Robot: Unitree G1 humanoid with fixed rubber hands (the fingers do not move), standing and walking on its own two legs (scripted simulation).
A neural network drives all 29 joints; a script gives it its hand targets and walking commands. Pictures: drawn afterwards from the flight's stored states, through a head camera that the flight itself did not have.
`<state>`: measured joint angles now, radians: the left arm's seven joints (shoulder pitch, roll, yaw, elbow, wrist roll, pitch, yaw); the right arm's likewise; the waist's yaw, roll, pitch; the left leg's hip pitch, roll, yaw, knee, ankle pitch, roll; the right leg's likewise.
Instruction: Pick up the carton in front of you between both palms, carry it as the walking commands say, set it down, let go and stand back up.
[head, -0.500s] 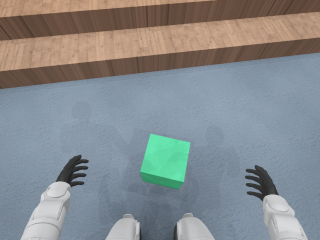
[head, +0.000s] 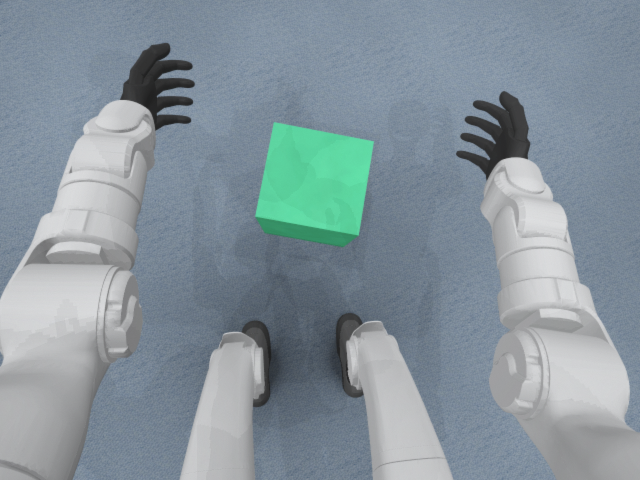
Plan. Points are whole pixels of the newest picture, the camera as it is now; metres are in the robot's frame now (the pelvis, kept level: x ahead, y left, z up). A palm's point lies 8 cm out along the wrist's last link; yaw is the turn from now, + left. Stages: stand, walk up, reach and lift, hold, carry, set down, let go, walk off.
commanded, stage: reach and lift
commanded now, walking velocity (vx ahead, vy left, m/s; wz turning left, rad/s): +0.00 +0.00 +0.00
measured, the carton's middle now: (312, 192) +0.53 -0.05 -0.54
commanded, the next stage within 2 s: none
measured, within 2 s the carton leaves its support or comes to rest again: leaves its support in 1.94 s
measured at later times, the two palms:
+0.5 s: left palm (201, 119) +0.58 +0.13 -0.22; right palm (446, 162) +0.49 -0.24 -0.21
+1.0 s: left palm (227, 167) +0.57 +0.13 -0.43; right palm (402, 196) +0.49 -0.23 -0.43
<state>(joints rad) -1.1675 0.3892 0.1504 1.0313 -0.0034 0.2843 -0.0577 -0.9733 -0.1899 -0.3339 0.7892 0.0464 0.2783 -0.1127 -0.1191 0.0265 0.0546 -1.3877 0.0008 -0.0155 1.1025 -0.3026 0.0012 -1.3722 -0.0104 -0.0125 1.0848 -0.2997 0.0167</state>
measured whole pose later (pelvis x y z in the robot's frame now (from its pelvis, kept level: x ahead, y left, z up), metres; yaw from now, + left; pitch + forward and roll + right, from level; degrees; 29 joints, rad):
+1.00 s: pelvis -0.03 +0.01 -0.27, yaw -3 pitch +40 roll -4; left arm -1.65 0.48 -0.05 1.26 -0.19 0.14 0.06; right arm -1.44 -0.26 -0.27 1.08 0.20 0.10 -0.15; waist -0.12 -0.01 0.32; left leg -2.28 -0.02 -0.04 2.10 -0.52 0.00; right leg -2.25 0.02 0.00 2.06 -0.51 0.05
